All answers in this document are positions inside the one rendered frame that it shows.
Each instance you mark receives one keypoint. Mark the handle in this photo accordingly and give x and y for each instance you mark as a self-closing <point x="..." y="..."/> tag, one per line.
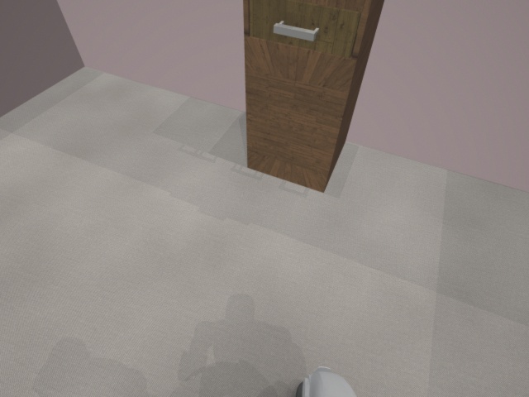
<point x="280" y="28"/>

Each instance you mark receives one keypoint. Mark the cabinet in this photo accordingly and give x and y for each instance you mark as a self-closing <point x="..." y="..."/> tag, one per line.
<point x="300" y="102"/>

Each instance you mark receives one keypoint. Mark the robot right thigh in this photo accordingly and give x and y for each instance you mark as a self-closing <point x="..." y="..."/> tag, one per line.
<point x="326" y="384"/>

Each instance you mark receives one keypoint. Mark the robot right shin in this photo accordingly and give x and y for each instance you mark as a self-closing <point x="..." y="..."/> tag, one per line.
<point x="322" y="368"/>

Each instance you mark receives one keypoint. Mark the drawer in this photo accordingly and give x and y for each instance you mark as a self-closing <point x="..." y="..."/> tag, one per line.
<point x="337" y="27"/>

